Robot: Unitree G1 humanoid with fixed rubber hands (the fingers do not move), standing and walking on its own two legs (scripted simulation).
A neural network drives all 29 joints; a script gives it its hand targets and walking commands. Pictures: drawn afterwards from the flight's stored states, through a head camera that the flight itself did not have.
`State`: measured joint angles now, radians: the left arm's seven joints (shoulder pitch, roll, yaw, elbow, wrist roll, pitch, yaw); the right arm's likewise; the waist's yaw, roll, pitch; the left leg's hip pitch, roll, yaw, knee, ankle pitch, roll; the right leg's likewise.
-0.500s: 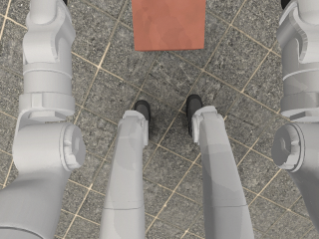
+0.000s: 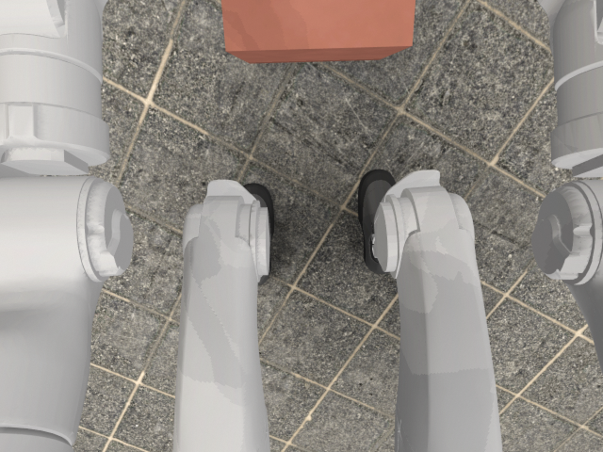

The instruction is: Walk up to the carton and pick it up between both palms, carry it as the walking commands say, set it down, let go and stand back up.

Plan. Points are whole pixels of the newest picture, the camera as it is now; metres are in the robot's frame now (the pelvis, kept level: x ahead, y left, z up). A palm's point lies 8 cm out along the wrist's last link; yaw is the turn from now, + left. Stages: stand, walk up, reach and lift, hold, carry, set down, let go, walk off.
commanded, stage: reach and lift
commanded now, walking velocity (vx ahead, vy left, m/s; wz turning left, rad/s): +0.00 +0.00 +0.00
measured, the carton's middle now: out of the picture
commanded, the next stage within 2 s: none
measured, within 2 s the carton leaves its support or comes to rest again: neither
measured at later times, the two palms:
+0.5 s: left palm out of the picture +0.57 +0.18 -0.28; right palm out of the picture +0.55 -0.20 -0.28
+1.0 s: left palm out of the picture +0.57 +0.17 -0.31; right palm out of the picture +0.56 -0.20 -0.31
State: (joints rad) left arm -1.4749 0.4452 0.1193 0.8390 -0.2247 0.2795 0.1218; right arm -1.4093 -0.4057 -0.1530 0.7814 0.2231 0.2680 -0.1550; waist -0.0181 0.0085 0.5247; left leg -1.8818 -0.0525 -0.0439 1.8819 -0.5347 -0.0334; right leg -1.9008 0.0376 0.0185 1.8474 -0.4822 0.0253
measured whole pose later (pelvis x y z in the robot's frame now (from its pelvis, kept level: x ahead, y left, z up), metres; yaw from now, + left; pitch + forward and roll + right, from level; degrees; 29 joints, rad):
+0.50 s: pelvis +0.01 +0.00 -0.10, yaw +0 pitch +31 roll -1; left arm -1.48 0.41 0.07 1.03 -0.24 0.12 0.11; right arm -1.45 -0.38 -0.13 1.02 0.24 0.11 -0.12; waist -0.02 0.01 0.52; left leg -2.15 -0.06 -0.03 2.22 -0.62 -0.03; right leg -2.18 0.04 0.02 2.19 -0.56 0.03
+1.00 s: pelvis +0.02 +0.00 -0.13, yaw +0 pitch +31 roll -1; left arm -1.48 0.40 0.00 1.10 -0.28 0.06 0.11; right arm -1.47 -0.43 -0.05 1.15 0.30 0.04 -0.10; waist -0.02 0.01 0.52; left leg -2.21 -0.04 -0.02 2.31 -0.64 -0.01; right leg -2.23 0.01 0.00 2.28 -0.59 0.02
